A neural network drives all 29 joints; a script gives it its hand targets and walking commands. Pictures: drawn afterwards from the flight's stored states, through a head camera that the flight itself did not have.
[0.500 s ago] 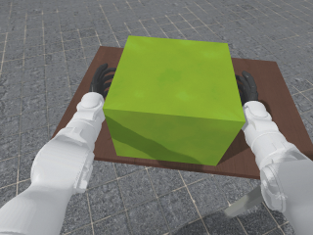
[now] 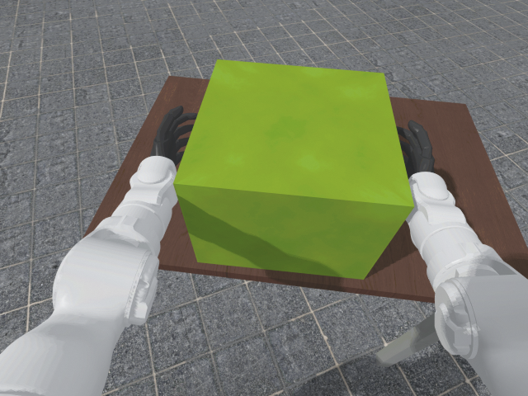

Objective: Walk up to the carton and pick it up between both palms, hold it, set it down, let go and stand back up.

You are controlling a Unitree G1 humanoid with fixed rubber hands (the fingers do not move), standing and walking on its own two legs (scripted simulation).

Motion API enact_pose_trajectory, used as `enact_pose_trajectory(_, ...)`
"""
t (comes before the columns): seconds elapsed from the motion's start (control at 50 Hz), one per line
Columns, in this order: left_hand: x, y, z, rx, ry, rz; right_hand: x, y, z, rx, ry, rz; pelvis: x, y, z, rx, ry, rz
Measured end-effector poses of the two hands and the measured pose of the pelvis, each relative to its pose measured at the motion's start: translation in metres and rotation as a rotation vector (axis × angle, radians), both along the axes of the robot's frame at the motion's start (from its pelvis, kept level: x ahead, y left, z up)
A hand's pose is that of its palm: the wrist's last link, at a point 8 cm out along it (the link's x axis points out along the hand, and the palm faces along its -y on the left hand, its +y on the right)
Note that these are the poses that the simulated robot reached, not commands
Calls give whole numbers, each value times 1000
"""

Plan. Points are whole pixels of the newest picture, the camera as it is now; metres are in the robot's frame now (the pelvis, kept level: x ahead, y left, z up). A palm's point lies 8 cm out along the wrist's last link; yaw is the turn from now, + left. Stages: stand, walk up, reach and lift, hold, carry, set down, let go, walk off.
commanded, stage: reach and lift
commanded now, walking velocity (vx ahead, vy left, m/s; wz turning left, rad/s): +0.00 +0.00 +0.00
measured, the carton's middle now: (289, 168) +0.50 -0.03 +0.05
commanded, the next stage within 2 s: none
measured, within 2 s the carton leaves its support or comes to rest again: leaves its support in 0.80 s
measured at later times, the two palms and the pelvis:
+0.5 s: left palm (166, 157) +0.47 +0.17 +0.10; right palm (418, 180) +0.43 -0.21 +0.10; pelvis +0.02 +0.01 +0.02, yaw -1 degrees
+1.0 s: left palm (159, 164) +0.45 +0.17 +0.11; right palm (419, 187) +0.41 -0.21 +0.11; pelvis +0.02 +0.01 +0.02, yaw +0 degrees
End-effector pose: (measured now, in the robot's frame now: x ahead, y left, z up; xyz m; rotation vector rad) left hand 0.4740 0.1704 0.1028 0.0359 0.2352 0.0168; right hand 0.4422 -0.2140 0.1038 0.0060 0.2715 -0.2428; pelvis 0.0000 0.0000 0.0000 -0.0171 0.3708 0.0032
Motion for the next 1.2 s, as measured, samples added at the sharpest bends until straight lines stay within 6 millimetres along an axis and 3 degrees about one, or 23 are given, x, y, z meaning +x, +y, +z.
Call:
enact_pose_trajectory(0.4,-2,-2,2,-13,-34,-50,-14,1,0,-38,-89,1,15,10,16,9,-140,-11)
enact_pose_trajectory(0.72,0,-1,2,15,-27,-54,-13,1,-2,-79,-111,9,34,11,18,4,-174,-27)
enact_pose_trajectory(1.2,-33,2,17,25,-51,-26,-39,5,6,-56,-137,14,12,12,19,6,-191,-7)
